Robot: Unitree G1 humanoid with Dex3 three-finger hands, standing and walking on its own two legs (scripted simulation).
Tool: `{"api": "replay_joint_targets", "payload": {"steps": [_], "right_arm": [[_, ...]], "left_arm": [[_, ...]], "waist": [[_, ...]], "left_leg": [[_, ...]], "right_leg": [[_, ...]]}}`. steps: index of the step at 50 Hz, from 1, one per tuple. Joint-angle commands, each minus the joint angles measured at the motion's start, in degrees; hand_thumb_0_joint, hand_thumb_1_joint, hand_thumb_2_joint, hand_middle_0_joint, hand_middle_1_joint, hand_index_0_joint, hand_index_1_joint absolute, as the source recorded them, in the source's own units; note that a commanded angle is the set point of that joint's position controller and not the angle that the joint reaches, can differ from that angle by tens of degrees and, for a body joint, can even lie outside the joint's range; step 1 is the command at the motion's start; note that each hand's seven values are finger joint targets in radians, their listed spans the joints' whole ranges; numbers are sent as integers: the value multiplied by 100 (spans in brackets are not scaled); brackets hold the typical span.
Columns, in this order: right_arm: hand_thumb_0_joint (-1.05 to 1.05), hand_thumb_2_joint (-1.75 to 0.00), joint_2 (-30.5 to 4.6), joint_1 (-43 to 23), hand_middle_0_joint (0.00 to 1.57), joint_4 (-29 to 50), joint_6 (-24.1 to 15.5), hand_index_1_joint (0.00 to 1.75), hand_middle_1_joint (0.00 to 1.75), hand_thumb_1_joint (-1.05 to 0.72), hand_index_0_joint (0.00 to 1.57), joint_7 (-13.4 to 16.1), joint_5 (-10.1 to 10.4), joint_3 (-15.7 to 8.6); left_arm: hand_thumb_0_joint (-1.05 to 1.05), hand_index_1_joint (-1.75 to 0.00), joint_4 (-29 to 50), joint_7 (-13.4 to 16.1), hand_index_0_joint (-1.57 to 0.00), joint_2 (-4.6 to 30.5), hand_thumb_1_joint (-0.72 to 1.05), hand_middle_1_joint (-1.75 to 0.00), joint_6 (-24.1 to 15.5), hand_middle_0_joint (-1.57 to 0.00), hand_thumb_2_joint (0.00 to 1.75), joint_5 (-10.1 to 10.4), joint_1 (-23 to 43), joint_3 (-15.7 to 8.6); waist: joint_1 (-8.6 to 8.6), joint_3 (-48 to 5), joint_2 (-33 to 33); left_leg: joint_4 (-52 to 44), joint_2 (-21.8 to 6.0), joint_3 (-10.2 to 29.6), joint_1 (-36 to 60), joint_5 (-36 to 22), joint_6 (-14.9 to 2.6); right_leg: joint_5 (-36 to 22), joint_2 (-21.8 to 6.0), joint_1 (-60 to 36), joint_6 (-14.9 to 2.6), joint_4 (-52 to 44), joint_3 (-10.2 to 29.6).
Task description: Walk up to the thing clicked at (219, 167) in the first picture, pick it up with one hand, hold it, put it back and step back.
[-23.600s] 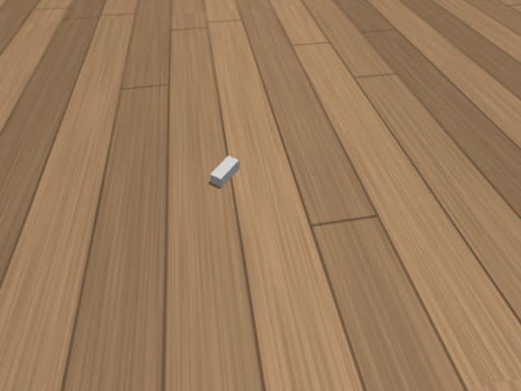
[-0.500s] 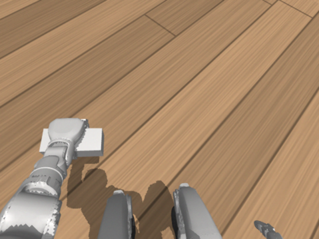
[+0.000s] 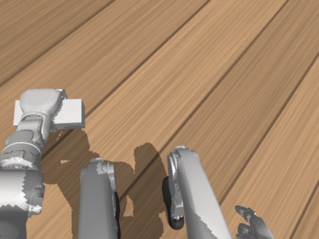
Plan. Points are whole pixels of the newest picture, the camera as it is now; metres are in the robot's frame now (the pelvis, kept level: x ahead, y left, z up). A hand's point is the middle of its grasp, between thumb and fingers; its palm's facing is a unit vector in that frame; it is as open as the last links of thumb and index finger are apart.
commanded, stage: crouch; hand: left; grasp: from above
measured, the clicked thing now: (52, 115) +0.45 +0.24 -0.19
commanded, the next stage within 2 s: lower in 0.82 s
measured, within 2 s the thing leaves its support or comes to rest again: neither
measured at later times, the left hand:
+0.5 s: hand (57, 116) +0.46 +0.25 -0.24, palm faces -0.47 +0.01 -0.88, open 9.7 cm
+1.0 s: hand (60, 116) +0.47 +0.25 -0.29, palm faces -0.48 +0.01 -0.88, open 9.7 cm
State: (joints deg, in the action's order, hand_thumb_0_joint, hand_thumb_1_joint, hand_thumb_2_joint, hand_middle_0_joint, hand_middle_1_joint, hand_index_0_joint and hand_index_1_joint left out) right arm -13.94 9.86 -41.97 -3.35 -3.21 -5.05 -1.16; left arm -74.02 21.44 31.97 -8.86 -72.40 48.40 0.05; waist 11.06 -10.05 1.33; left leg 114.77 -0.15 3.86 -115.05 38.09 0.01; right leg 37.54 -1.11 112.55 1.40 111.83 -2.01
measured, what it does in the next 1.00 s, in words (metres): lowers itself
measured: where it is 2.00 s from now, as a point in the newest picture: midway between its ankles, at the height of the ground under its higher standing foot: (143, 218)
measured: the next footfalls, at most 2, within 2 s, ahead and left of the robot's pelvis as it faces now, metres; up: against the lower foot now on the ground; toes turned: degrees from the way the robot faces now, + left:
none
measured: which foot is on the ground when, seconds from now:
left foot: down 0.00-1.00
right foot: down 0.00-1.00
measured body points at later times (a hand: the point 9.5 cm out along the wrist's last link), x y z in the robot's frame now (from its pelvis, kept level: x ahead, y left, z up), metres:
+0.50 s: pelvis -0.01 +0.00 -0.07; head +0.24 +0.05 +0.30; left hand +0.48 +0.24 -0.19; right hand +0.03 -0.28 -0.18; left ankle +0.07 +0.12 -0.42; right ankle +0.08 -0.13 -0.42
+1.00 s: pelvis -0.01 +0.00 -0.11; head +0.24 +0.05 +0.26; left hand +0.49 +0.25 -0.23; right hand +0.01 -0.28 -0.21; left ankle +0.07 +0.12 -0.42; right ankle +0.08 -0.13 -0.42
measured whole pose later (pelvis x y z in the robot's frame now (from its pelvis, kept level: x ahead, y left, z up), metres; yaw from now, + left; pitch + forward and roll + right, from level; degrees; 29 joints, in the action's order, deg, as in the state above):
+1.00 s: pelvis -0.01 +0.00 -0.11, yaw -4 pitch +35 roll -8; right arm -15.6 10.1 -42.0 -3.0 -7.7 -7.7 3.9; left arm -84.9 22.4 42.7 -12.7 -75.5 57.9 -3.9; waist 15.2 -2.4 -0.6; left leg 135.4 -0.2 7.1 -131.5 39.7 0.2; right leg 38.1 0.2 128.0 1.9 130.2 -4.1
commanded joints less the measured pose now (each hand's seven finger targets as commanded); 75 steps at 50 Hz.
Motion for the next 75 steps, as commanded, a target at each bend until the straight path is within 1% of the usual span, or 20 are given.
{"api": "replay_joint_targets", "payload": {"steps": [1,9,21,26,27,31,33,35,37,40,41,47,52,53,58,66,70,72,73,75], "right_arm": [[0,-90,-1256,1258,20,134,-73,30,30,-90,20,-20,-69,-448],[0,-90,-1301,1223,20,166,-12,30,30,-90,20,-166,-99,-440],[0,-90,-1391,1249,20,97,27,30,30,-90,20,-272,-172,-335],[0,-90,-1432,1253,20,66,12,30,30,-90,20,-310,-211,-258],[0,-90,-1465,1238,20,62,17,30,30,-90,20,-302,-209,-249],[0,-90,-1500,1232,20,19,-3,30,30,-90,20,-293,-233,-177],[0,-90,-1488,1276,20,10,-25,30,30,-90,20,-311,-260,-124],[0,-90,-1520,1247,20,-9,-10,30,30,-90,20,-298,-247,-90],[0,-90,-1527,1283,20,17,-26,30,30,-90,20,-310,-274,-73],[0,-90,-1529,1252,20,8,-4,30,30,-90,20,-314,-259,-36],[0,-90,-1541,1321,20,-3,1,30,30,-90,20,-322,-270,0],[0,-90,-1577,1338,20,1,16,30,30,-91,20,-355,-269,24],[0,-90,-1597,1269,20,7,15,30,30,-91,20,-385,-313,118],[0,-90,-1633,1243,20,1,10,30,30,-91,20,-375,-303,106],[0,-90,-1652,1267,20,-8,-28,30,30,-91,20,-414,-368,177],[0,-90,-1820,1169,20,50,-111,30,30,-91,20,-457,-472,206],[0,-90,-1744,1155,20,4,-168,30,30,-91,20,-514,-521,264],[0,-90,-1785,1162,20,23,-183,30,30,-90,20,-511,-510,291],[0,-89,-1821,1222,20,22,-201,30,30,-90,20,-526,-544,315],[0,-90,-1800,1180,20,-7,-218,30,30,-90,20,-545,-551,348]], "left_arm": [[0,-61,864,273,-108,1362,74,-65,46,-104,74,123,2105,-272],[0,-59,576,123,-104,1588,69,-63,-45,-101,72,83,2212,-346],[0,-65,379,243,-105,2131,71,-68,-308,-101,74,-127,2726,-552],[0,-65,-59,307,-106,2091,74,-70,-312,-101,73,-167,2632,-523],[0,-64,254,324,-105,2187,72,-69,-356,-100,72,-137,3051,-530],[0,-63,73,362,-106,2303,74,-68,-358,-101,71,-143,3110,-535],[0,-63,-210,321,-106,2154,74,-69,-345,-101,69,-135,2901,-433],[0,-62,-89,340,-106,2461,73,-66,-354,-102,70,-165,3047,-545],[0,-64,-134,331,-107,2309,75,-69,-348,-102,71,-140,2937,-508],[0,-64,1,352,-108,2542,75,-69,-376,-104,71,-175,3108,-553],[0,-66,-350,338,-108,2436,74,-70,-335,-104,75,-201,2779,-524],[0,-66,-113,336,-107,2535,69,-67,-370,-106,76,-205,2899,-552],[0,-65,-519,343,-106,2349,68,-66,-395,-106,76,-181,2810,-412],[0,-64,-214,375,-106,2600,68,-66,-448,-104,74,-181,3121,-522],[0,-63,-588,446,-107,2442,70,-64,-524,-106,73,-294,2901,-423],[0,-64,-401,745,-108,2934,73,-67,-586,-105,71,-390,3045,-768],[0,-65,-696,827,-108,2746,73,-69,-530,-105,71,-455,2961,-636],[0,-65,-705,895,-107,2943,72,-67,-502,-105,77,-407,2888,-749],[0,-65,-798,918,-107,2911,73,-68,-484,-105,78,-386,2899,-784],[0,-65,-886,930,-106,2916,71,-67,-476,-104,78,-392,2818,-730]], "waist": [[69,-4125,1300],[184,-3655,1203],[173,-3832,1521],[290,-3417,1482],[323,-3579,1589],[351,-3511,1596],[447,-3221,1406],[348,-3403,1518],[421,-3352,1621],[372,-3549,1610],[426,-3363,1436],[420,-3465,1629],[563,-2990,1427],[514,-3186,1614],[639,-2982,1712],[619,-3038,2104],[750,-2892,1986],[647,-3025,1930],[778,-2857,1903],[747,-2860,1871]], "left_leg": [[-950,90,-174,3280,-1746,-112],[-555,79,-170,2604,-1338,-134],[25,75,-228,2165,-1247,-134],[48,71,-133,1955,-877,-109],[127,85,-192,1871,-809,-137],[231,92,-160,1699,-688,-142],[316,91,-161,1516,-652,-160],[378,89,-193,1525,-707,-165],[408,90,-172,1567,-747,-136],[553,83,-202,1477,-855,-166],[587,94,-194,1399,-878,-173],[679,79,-165,1471,-1060,-151],[812,74,-128,1122,-914,-175],[810,77,-111,1144,-935,-156],[943,69,-53,1312,-1075,-110],[1044,61,7,1355,-996,-69],[1170,48,-21,1207,-849,-105],[1244,51,-37,1139,-968,-129],[1309,56,-37,1033,-1022,-133],[1345,37,-26,946,-1079,-138]], "right_leg": [[-1615,166,-1687,-343,-1027,-260],[-1356,210,-1324,-341,-618,-332],[-1341,274,-989,-357,-26,-396],[-992,266,-581,-378,160,-513],[-986,285,-623,-370,133,-493],[-893,283,-502,-371,251,-525],[-877,280,-497,-352,275,-550],[-933,296,-548,-355,306,-532],[-950,273,-464,-353,386,-556],[-1094,322,-604,-345,419,-559],[-1124,305,-622,-321,416,-568],[-1301,320,-597,-334,559,-611],[-1201,341,-400,-315,618,-664],[-1187,333,-369,-339,705,-678],[-1286,357,-196,-342,882,-767],[-1182,336,35,-358,1086,-861],[-1135,383,39,-338,1124,-870],[-1265,391,-106,-324,1099,-841],[-1304,367,-117,-301,1141,-865],[-1381,405,-210,-301,1152,-863]]}}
